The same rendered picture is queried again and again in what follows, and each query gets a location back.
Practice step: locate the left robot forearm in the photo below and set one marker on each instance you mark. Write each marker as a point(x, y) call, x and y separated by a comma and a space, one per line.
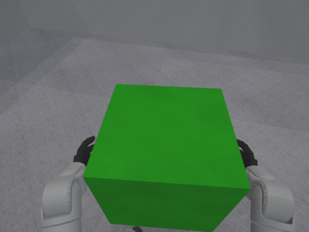
point(61, 207)

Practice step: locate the robot right hand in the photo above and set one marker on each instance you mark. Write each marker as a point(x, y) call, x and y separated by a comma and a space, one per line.
point(247, 154)

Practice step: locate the robot left hand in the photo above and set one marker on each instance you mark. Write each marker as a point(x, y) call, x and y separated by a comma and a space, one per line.
point(84, 150)

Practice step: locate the carton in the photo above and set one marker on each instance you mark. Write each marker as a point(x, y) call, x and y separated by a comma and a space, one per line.
point(167, 157)

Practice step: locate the right robot forearm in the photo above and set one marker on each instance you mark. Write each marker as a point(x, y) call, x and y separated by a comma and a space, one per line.
point(272, 203)

